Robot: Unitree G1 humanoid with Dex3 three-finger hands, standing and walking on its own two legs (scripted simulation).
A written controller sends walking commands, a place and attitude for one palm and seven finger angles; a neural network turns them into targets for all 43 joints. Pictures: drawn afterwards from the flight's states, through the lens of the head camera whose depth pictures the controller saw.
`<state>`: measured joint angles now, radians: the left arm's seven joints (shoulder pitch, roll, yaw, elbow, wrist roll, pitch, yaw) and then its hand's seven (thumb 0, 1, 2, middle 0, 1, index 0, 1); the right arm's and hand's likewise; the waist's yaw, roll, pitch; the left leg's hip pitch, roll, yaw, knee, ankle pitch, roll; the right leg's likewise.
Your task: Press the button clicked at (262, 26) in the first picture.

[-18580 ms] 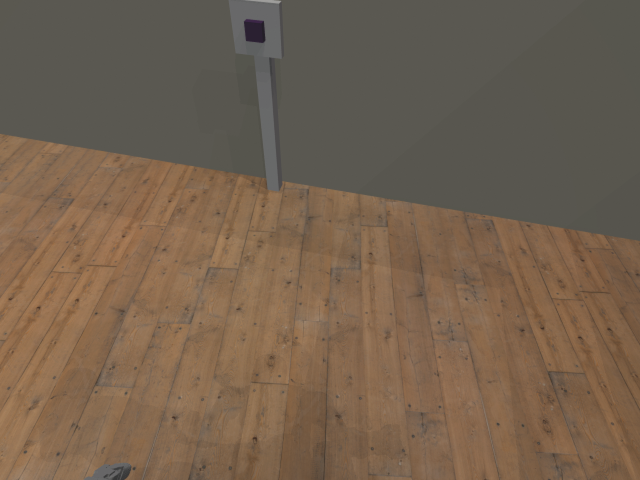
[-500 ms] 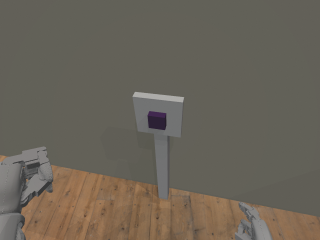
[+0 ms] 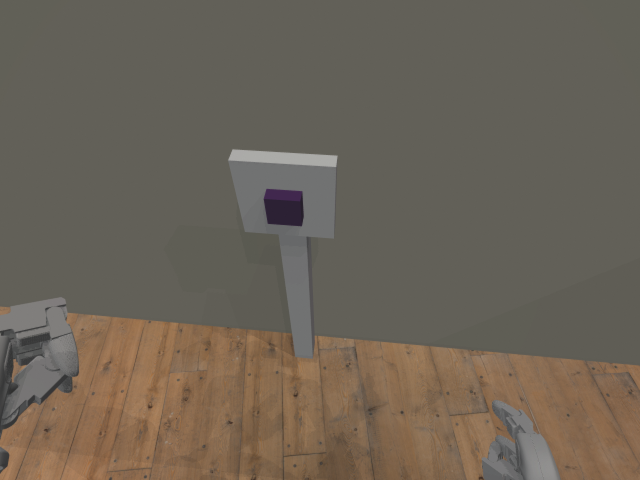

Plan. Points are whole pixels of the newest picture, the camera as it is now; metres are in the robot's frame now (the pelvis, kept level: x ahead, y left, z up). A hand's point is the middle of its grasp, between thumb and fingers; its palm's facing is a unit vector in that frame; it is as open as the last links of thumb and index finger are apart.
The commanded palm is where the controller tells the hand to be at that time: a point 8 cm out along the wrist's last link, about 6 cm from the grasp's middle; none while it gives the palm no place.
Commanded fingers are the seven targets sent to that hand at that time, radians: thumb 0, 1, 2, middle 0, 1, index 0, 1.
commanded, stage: step back with the hand held close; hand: left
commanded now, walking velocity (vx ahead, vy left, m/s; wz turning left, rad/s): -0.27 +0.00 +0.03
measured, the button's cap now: (284, 206) +0.56 +0.09 -0.02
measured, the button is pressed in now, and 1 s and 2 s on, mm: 0 0 0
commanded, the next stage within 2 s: stop stepping back and stand still in 1.20 s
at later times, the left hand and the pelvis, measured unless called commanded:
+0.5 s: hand (17, 452) +0.12 +0.23 +0.16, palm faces +0.41 -0.81 -0.41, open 3.1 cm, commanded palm +0.05 +0.28 +0.17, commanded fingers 0.00 0.90 0.90 -1.30 -1.50 -1.30 -1.50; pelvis -0.07 +0.00 -0.02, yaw +1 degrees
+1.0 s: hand out of the picture +0.04 +0.23 +0.17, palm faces +0.33 -0.81 -0.49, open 3.1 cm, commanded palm -0.02 +0.26 +0.17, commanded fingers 0.00 0.90 0.90 -1.30 -1.50 -1.30 -1.50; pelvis -0.15 -0.02 +0.00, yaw +0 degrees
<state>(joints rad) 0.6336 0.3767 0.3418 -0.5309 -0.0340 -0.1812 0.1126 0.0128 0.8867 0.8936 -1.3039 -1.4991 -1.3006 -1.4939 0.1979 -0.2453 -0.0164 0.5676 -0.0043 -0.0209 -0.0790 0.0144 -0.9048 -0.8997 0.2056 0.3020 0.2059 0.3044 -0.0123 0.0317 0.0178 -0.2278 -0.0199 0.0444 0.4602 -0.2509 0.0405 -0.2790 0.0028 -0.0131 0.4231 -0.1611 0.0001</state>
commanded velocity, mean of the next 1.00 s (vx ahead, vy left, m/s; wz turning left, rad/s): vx -0.35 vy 0.00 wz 0.02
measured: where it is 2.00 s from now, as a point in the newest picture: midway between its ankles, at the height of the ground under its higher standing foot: outside the picture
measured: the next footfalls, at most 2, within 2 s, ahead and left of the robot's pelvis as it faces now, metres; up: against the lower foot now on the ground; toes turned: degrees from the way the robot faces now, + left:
right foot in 0.66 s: -0.12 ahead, -0.14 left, +0.00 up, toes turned +2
left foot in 0.88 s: -0.04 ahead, +0.07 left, +0.00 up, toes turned -1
